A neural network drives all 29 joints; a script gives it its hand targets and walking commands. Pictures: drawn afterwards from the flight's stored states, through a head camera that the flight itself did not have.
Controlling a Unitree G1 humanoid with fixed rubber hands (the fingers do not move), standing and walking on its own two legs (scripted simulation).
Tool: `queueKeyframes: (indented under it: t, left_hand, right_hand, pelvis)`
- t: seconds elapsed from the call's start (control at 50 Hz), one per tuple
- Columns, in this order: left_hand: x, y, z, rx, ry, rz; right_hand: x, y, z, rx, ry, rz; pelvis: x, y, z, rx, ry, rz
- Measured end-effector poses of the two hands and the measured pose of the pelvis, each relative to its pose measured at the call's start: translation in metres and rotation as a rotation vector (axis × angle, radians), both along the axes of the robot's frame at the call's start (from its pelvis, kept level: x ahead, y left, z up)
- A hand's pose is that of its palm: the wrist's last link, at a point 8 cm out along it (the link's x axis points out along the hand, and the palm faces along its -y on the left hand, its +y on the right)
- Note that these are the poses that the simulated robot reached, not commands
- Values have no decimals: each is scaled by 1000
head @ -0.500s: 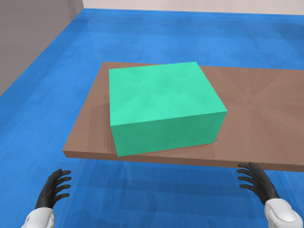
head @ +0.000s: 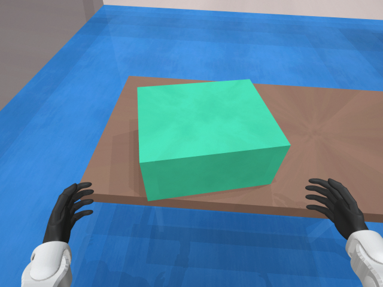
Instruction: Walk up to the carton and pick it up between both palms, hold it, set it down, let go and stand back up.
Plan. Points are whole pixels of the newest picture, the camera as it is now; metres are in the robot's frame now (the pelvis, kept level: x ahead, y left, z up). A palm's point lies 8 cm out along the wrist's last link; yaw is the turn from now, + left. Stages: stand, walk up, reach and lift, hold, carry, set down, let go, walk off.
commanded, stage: reach and lift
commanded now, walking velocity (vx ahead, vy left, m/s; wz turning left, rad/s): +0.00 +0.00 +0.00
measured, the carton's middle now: (203, 135) +0.47 -0.03 +0.04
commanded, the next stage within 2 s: none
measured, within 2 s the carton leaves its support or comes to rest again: neither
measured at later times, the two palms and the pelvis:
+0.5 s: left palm (71, 186) +0.27 +0.22 +0.12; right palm (346, 203) +0.23 -0.28 +0.09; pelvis +0.01 +0.00 +0.00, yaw +0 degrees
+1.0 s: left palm (78, 144) +0.34 +0.22 +0.15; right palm (336, 148) +0.33 -0.28 +0.14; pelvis +0.02 +0.00 +0.00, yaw +0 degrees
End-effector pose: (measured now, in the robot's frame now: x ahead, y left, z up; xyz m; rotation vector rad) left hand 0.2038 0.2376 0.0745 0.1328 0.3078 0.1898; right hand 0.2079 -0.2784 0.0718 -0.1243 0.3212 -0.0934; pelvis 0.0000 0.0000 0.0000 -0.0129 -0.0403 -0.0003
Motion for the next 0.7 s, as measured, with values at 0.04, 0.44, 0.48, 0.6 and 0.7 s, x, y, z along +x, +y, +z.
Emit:
queueKeyframes:
  t: [0.04,0.44,0.48,0.6,0.7]
  left_hand:
    - [3,-1,4,-1,-16,-1]
    - [53,-13,39,-11,-107,-37]
    - [60,-14,42,-12,-106,-40]
    - [75,-18,53,-12,-118,-51]
    - [88,-18,54,-14,-91,-44]
  right_hand:
    - [2,0,2,6,-7,1]
    - [18,0,14,3,-14,11]
    - [23,-1,17,-2,-21,13]
    - [48,3,36,-3,-75,48]
    - [70,7,51,0,-105,72]
  pelvis:
    - [2,0,0,0,2,0]
    - [10,0,1,1,20,1]
    - [10,0,1,1,21,1]
    - [12,-1,1,2,25,1]
    - [13,-1,1,2,27,1]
